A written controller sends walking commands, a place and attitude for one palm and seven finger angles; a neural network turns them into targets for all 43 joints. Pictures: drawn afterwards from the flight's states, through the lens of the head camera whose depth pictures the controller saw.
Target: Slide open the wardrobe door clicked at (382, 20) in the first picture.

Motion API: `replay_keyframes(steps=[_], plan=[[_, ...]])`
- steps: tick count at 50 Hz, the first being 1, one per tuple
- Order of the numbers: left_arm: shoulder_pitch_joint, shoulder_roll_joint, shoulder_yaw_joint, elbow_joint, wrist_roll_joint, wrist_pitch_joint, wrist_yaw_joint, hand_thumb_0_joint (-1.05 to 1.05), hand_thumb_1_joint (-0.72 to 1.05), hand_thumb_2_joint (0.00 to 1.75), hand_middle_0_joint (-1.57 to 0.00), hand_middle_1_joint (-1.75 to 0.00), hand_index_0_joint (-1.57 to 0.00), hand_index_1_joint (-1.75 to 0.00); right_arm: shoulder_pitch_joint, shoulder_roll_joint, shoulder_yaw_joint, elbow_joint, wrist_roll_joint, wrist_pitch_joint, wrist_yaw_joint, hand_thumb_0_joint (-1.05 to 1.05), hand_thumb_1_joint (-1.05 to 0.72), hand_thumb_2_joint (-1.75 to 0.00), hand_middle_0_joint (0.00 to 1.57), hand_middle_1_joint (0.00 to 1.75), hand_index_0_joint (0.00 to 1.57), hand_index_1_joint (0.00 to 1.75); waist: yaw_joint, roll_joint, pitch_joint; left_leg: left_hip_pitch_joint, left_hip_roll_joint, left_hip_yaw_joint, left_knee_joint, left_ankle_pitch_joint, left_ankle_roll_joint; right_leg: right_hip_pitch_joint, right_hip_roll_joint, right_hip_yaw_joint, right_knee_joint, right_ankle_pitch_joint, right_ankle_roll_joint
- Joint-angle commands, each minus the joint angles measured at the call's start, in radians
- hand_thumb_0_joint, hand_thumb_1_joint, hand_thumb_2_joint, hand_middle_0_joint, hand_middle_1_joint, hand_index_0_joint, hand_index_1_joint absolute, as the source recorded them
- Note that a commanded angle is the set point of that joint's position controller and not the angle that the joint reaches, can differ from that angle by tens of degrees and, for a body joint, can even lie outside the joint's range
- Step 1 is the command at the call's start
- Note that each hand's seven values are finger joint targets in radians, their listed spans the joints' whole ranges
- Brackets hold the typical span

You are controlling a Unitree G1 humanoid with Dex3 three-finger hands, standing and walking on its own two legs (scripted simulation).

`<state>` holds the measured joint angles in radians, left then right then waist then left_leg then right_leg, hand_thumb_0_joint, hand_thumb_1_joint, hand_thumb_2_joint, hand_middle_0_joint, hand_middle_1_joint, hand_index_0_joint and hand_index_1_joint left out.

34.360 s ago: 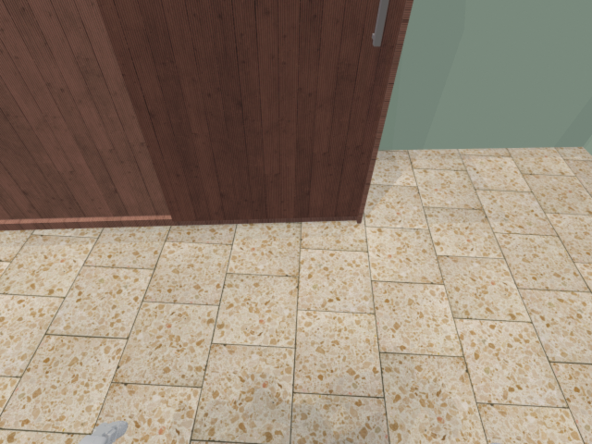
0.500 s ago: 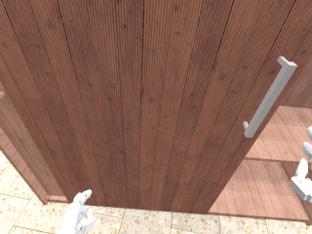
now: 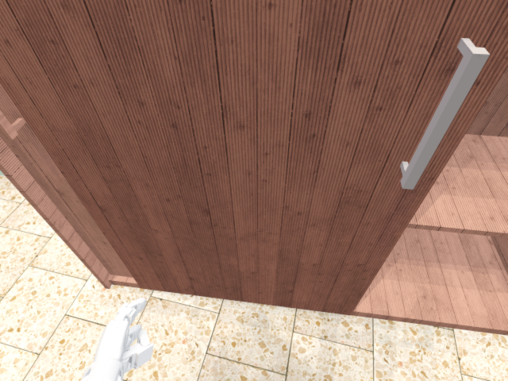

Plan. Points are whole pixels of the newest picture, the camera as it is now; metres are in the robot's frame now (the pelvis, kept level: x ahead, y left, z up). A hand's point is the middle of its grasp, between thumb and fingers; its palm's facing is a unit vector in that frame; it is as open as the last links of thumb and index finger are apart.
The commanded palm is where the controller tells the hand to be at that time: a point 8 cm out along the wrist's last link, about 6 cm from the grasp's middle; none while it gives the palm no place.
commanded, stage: step back with the hand held close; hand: right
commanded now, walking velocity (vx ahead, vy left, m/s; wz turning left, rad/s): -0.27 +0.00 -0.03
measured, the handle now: (432, 123) +0.46 -0.26 +0.18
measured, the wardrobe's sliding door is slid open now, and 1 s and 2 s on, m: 0.66 0.66 0.66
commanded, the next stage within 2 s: stop stepping back and stand still in 0.52 s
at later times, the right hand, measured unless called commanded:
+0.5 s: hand out of the picture +0.10 -0.31 +0.17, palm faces +0.50 +0.78 -0.38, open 7.4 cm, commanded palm +0.02 -0.34 +0.18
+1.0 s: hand out of the picture +0.01 -0.33 +0.17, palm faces +0.38 +0.86 -0.34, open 7.4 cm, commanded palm -0.06 -0.37 +0.18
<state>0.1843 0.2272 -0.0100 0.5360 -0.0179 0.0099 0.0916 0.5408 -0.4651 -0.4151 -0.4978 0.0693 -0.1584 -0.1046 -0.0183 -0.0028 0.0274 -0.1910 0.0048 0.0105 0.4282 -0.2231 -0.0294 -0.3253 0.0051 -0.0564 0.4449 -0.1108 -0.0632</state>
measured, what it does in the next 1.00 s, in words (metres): walks backwards: left foot, then right foot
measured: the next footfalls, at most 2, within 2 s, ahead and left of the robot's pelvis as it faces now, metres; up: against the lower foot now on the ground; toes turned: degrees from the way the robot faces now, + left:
left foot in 0.64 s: -0.14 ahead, +0.10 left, +0.00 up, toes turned +0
right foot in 0.82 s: -0.07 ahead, -0.14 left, +0.00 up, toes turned +0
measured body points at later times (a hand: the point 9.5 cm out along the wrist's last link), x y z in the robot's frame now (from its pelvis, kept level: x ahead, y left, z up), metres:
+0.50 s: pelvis -0.10 -0.02 -0.01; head -0.10 -0.06 +0.44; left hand +0.10 +0.20 -0.07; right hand +0.07 -0.35 +0.19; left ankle -0.09 +0.13 -0.71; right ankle +0.08 -0.08 -0.73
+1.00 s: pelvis -0.20 -0.07 +0.01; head -0.21 -0.12 +0.46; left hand -0.07 +0.15 -0.06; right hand -0.02 -0.37 +0.19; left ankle -0.22 +0.04 -0.69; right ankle -0.12 -0.14 -0.73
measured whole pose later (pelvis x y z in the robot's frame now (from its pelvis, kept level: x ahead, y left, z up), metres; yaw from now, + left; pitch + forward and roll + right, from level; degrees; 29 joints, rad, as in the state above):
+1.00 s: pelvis -0.20 -0.07 +0.01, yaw +0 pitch -1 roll +3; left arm 0.29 0.13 -0.04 0.64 0.01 -0.17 0.04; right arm 0.50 -0.41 -0.39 -0.53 0.04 -0.15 -0.14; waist 0.04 0.06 0.00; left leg -0.32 -0.08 0.03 0.79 -0.42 0.02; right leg -0.29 0.01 -0.02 0.39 -0.18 -0.04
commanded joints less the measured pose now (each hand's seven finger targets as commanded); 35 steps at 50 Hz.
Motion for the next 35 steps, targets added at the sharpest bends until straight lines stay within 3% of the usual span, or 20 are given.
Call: replay_keyframes(steps=[1,4,7,12,15,17,19,20,21,22,23,25,27,29,30,31,32,33,34,35], plan=[[-0.112,0.155,0.056,-0.168,0.005,-0.08,0.012,0.0,0.9,0.9,-0.2,-0.3,-0.2,-0.3,-0.044,-0.129,-0.138,-0.183,-0.013,-0.091,-0.03,0.0,-0.9,-0.9,0.2,0.3,0.2,0.3,-0.013,-0.18,-0.103,0.2,-0.044,-0.011,0.127,0.016,0.008,-0.237,-0.176,0.244,-0.273,-0.496,-0.047],[-0.098,0.155,0.061,-0.157,0.007,-0.105,0.009,0.0,0.9,0.9,-0.2,-0.3,-0.2,-0.3,-0.058,-0.122,-0.145,-0.182,-0.03,-0.105,-0.027,0.0,-0.9,-0.9,0.2,0.3,0.2,0.3,-0.016,-0.182,-0.11,0.25,-0.06,-0.009,0.187,-0.009,0.011,-0.334,-0.198,0.276,-0.293,-0.603,-0.06],[-0.089,0.152,0.067,-0.151,0.011,-0.121,0.003,0.0,0.9,0.9,-0.2,-0.3,-0.2,-0.3,-0.05,-0.146,-0.164,-0.215,-0.03,-0.118,-0.027,0.0,-0.9,-0.9,0.2,0.3,0.2,0.3,-0.012,-0.143,-0.12,0.181,-0.058,-0.031,0.132,-0.069,0.029,-0.291,-0.174,0.267,-0.243,-0.58,-0.044],[-0.071,0.127,0.066,-0.108,0.016,-0.148,-0.002,0.0,0.9,0.9,-0.2,-0.3,-0.2,-0.3,-0.099,-0.149,-0.126,-0.29,-0.009,-0.136,-0.036,0.0,-0.9,-0.9,0.2,0.3,0.2,0.3,0.006,0.039,-0.194,-0.192,0.04,-0.135,-0.11,-0.174,0.084,0.145,-0.066,0.135,0.017,-0.273,0.038],[-0.069,0.121,0.062,-0.08,0.022,-0.151,0.006,0.0,0.9,0.9,-0.2,-0.3,-0.2,-0.3,-0.127,-0.137,-0.104,-0.244,-0.014,-0.136,-0.051,0.0,-0.9,-0.9,0.2,0.3,0.2,0.3,0.02,0.035,-0.135,-0.363,0.094,-0.184,-0.18,-0.255,0.104,0.236,-0.042,0.113,0.136,-0.229,0.052],[-0.073,0.128,0.063,-0.064,0.025,-0.155,0.013,0.0,0.9,0.9,-0.2,-0.3,-0.2,-0.3,-0.178,-0.154,-0.106,-0.236,-0.017,-0.139,-0.058,0.0,-0.9,-0.9,0.2,0.3,0.2,0.3,0.028,-0.005,-0.093,-0.413,0.074,-0.157,-0.169,-0.252,0.091,0.247,-0.049,0.136,0.12,-0.234,0.056],[-0.084,0.129,0.054,-0.071,0.022,-0.157,0.018,0.0,0.9,0.9,-0.2,-0.3,-0.2,-0.3,-0.202,-0.138,-0.092,-0.199,-0.02,-0.141,-0.058,0.0,-0.9,-0.9,0.2,0.3,0.2,0.3,0.027,-0.084,-0.042,-0.35,0.0,-0.089,-0.091,-0.26,0.051,0.134,-0.103,0.218,-0.045,-0.354,0.041],[-0.098,0.141,0.055,-0.079,0.022,-0.163,0.02,0.0,0.9,0.9,-0.2,-0.3,-0.2,-0.3,-0.217,-0.134,-0.096,-0.205,-0.024,-0.146,-0.056,0.0,-0.9,-0.9,0.2,0.3,0.2,0.3,0.022,-0.186,-0.037,-0.224,-0.064,-0.047,0.026,-0.247,0.03,-0.001,-0.158,0.303,-0.208,-0.518,0.023],[-0.111,0.156,0.058,-0.09,0.025,-0.168,0.023,0.0,0.9,0.9,-0.2,-0.3,-0.2,-0.3,-0.21,-0.137,-0.125,-0.187,-0.034,-0.15,-0.053,0.0,-0.9,-0.9,0.2,0.3,0.2,0.3,0.009,-0.298,-0.05,0.005,-0.126,-0.013,0.239,-0.189,0.017,-0.235,-0.242,0.405,-0.384,-0.734,-0.016],[-0.126,0.154,0.064,-0.095,0.03,-0.167,0.025,0.0,0.9,0.9,-0.2,-0.3,-0.2,-0.3,-0.225,-0.158,-0.146,-0.178,-0.044,-0.156,-0.048,0.0,-0.9,-0.9,0.2,0.3,0.2,0.3,-0.006,-0.364,-0.065,0.136,-0.151,-0.009,0.406,-0.15,0.02,-0.376,-0.299,0.472,-0.458,-0.807,-0.047],[-0.095,0.13,0.07,-0.087,0.038,-0.162,0.018,0.0,0.9,0.9,-0.2,-0.3,-0.2,-0.3,-0.204,-0.164,-0.163,-0.169,-0.039,-0.156,-0.043,0.0,-0.9,-0.9,0.2,0.3,0.2,0.3,-0.012,-0.293,-0.108,0.156,-0.138,-0.013,0.484,-0.175,0.032,-0.365,-0.31,0.438,-0.444,-0.72,-0.049],[-0.096,0.12,0.081,-0.095,0.036,-0.166,-0.01,0.0,0.9,0.9,-0.2,-0.3,-0.2,-0.3,-0.159,-0.159,-0.152,-0.212,-0.025,-0.164,-0.033,0.0,-0.9,-0.9,0.2,0.3,0.2,0.3,-0.027,-0.193,-0.179,0.081,-0.139,0.012,0.42,-0.254,0.054,-0.195,-0.26,0.313,-0.368,-0.526,-0.015],[-0.091,0.105,0.083,-0.109,0.026,-0.174,-0.029,0.0,0.9,0.9,-0.2,-0.3,-0.2,-0.3,-0.032,-0.146,-0.147,-0.232,0.004,-0.157,-0.032,0.0,-0.9,-0.9,0.2,0.3,0.2,0.3,-0.036,-0.207,-0.251,0.022,-0.126,0.052,0.262,-0.291,0.067,-0.012,-0.217,0.209,-0.314,-0.391,0.024],[-0.08,0.094,0.079,-0.095,0.027,-0.169,-0.044,0.0,0.9,0.9,-0.2,-0.3,-0.2,-0.3,-0.02,-0.142,-0.123,-0.29,0.021,-0.155,-0.029,0.0,-0.9,-0.9,0.2,0.3,0.2,0.3,-0.026,-0.233,-0.286,0.009,-0.095,0.065,0.05,-0.275,0.083,0.093,-0.188,0.14,-0.241,-0.296,0.093],[-0.065,0.093,0.08,-0.076,0.027,-0.164,-0.043,0.0,0.9,0.9,-0.2,-0.3,-0.2,-0.3,-0.032,-0.16,-0.133,-0.299,0.022,-0.163,-0.03,0.0,-0.9,-0.9,0.2,0.3,0.2,0.3,-0.018,-0.155,-0.287,-0.062,-0.033,0.02,-0.111,-0.225,0.096,0.182,-0.146,0.074,-0.093,-0.213,0.117],[-0.045,0.09,0.078,-0.051,0.022,-0.154,-0.039,0.0,0.9,0.9,-0.2,-0.3,-0.2,-0.3,-0.049,-0.18,-0.135,-0.295,0.015,-0.168,-0.035,0.0,-0.9,-0.9,0.2,0.3,0.2,0.3,0.0,0.007,-0.26,-0.231,0.104,-0.112,-0.234,-0.169,0.133,0.276,-0.078,-0.002,0.176,-0.151,0.133],[-0.024,0.087,0.082,-0.028,0.023,-0.152,-0.037,0.0,0.9,0.9,-0.2,-0.3,-0.2,-0.3,-0.064,-0.188,-0.137,-0.303,0.008,-0.166,-0.044,0.0,-0.9,-0.9,0.2,0.3,0.2,0.3,0.009,0.167,-0.233,-0.38,0.279,-0.307,-0.319,-0.173,0.198,0.272,-0.02,0.061,0.438,-0.189,0.126],[-0.073,0.088,0.07,-0.048,0.029,-0.158,-0.032,0.0,0.9,0.9,-0.2,-0.3,-0.2,-0.3,-0.112,-0.206,-0.14,-0.299,0.006,-0.161,-0.046,0.0,-0.9,-0.9,0.2,0.3,0.2,0.3,-0.005,0.237,-0.121,-0.386,0.36,-0.343,-0.322,-0.113,0.265,0.104,0.017,0.065,0.655,-0.284,0.122],[-0.086,0.1,0.064,-0.047,0.024,-0.162,-0.028,0.0,0.9,0.9,-0.2,-0.3,-0.2,-0.3,-0.14,-0.173,-0.123,-0.204,0.011,-0.138,-0.045,0.0,-0.9,-0.9,0.2,0.3,0.2,0.3,0.0,0.228,-0.088,-0.369,0.381,-0.316,-0.269,-0.176,0.273,-0.027,-0.016,0.151,0.782,-0.303,0.109],[-0.059,0.112,0.073,-0.023,0.004,-0.153,-0.023,0.0,0.9,0.9,-0.2,-0.3,-0.2,-0.3,-0.187,-0.114,-0.068,-0.151,-0.008,-0.111,-0.03,0.0,-0.9,-0.9,0.2,0.3,0.2,0.3,0.022,0.268,-0.038,-0.364,0.311,-0.25,-0.227,-0.266,0.233,-0.063,-0.048,0.189,0.743,-0.308,0.083]])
